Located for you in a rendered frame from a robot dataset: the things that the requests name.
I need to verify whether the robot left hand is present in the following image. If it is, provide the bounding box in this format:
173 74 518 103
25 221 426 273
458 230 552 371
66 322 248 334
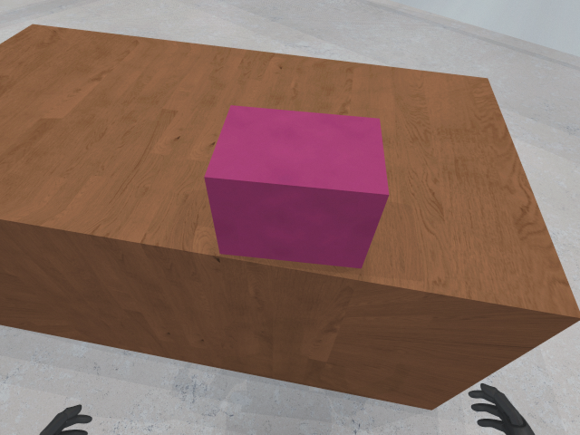
40 404 92 435

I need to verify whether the carton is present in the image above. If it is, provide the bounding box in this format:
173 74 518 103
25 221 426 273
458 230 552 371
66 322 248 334
204 105 389 268

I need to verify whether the pedestal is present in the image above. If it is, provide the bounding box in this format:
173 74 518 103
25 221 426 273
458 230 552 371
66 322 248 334
0 24 580 411

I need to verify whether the robot right hand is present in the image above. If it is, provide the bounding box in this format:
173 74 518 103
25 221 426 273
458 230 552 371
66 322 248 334
469 383 535 435

